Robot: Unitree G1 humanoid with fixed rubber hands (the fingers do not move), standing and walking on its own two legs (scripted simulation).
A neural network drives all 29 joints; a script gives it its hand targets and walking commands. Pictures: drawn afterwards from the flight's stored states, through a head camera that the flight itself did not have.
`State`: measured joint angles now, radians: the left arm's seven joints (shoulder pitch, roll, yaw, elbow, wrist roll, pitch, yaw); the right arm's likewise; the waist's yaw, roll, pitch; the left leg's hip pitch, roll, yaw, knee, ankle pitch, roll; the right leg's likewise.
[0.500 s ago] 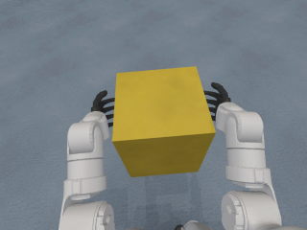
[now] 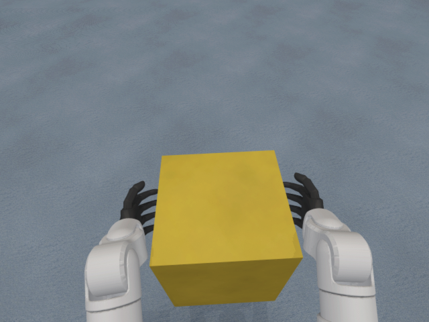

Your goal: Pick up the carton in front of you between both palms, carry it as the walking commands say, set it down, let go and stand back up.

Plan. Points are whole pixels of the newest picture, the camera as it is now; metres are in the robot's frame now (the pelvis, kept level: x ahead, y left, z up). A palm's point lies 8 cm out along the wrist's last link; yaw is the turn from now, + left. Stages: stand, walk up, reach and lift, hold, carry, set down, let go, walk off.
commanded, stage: carry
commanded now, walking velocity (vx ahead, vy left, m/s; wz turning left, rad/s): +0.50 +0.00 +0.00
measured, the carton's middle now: (221, 232) +0.29 +0.00 -0.01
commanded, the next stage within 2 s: none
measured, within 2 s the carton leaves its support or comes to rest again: neither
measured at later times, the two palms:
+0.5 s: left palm (162, 114) +0.53 +0.12 +0.09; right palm (287, 100) +0.57 -0.18 +0.09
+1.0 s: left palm (162, 66) +0.76 +0.14 +0.08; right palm (265, 59) +0.77 -0.16 +0.08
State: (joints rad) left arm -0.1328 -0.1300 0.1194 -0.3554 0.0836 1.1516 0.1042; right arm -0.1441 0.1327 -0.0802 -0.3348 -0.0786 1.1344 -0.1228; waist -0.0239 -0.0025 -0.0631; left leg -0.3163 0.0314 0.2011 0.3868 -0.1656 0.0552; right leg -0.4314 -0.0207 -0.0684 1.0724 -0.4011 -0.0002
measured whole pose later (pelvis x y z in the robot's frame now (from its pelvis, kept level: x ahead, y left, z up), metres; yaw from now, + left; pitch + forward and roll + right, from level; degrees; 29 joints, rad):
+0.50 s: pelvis +0.31 -0.06 +0.00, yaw +5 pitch +4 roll +1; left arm -0.04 -0.13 0.07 -0.43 0.08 1.22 0.12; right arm -0.06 0.13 -0.06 -0.43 -0.08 1.23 -0.12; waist 0.03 0.02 -0.12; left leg -0.52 0.10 0.09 0.98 -0.29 -0.01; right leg -0.26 -0.05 -0.23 0.36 -0.17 -0.06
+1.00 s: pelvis +0.52 -0.02 -0.01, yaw +1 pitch +4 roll +1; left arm -0.05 -0.13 0.05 -0.45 0.11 1.22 0.11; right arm -0.04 0.13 -0.06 -0.42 -0.08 1.19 -0.11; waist -0.01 -0.04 -0.12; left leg -0.34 0.05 0.25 0.46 -0.18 0.04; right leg -0.14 -0.08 -0.11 0.45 -0.37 0.04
